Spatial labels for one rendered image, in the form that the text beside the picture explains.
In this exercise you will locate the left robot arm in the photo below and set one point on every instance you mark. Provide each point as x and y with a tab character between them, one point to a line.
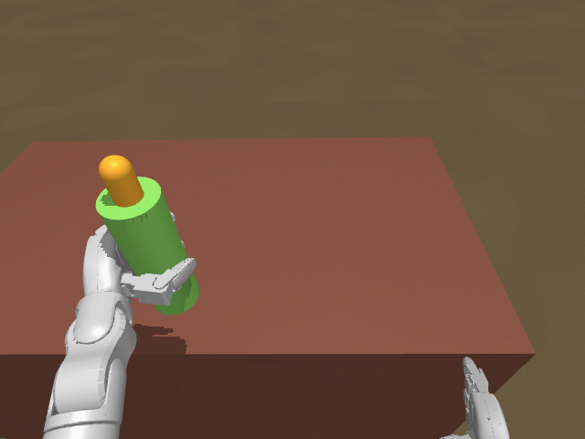
88	393

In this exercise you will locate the right robot hand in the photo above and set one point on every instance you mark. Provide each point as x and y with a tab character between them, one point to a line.
483	413

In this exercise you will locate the left robot hand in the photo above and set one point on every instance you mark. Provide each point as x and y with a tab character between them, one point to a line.
105	269

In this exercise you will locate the bottle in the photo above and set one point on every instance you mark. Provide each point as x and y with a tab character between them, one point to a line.
135	212

